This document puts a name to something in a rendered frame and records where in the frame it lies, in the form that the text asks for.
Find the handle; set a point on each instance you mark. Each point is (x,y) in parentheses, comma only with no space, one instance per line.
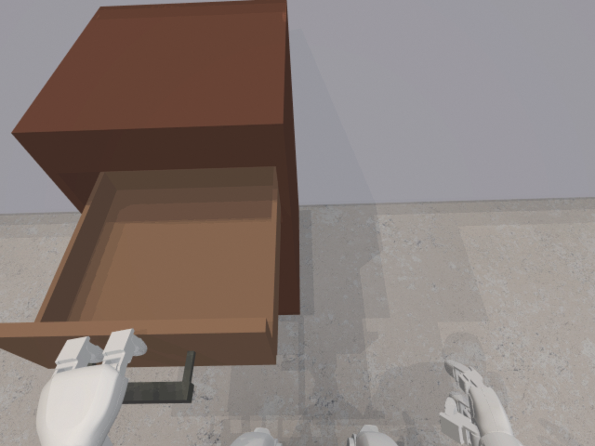
(162,392)

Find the robot left hand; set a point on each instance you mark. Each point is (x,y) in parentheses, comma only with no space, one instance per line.
(79,404)

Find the cabinet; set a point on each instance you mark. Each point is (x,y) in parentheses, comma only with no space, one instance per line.
(174,86)

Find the robot right hand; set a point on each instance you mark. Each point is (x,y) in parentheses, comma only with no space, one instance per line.
(482,413)

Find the drawer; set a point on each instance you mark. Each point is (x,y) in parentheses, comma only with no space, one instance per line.
(188,258)

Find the right robot shin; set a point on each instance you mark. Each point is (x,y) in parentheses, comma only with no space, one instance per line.
(369,428)

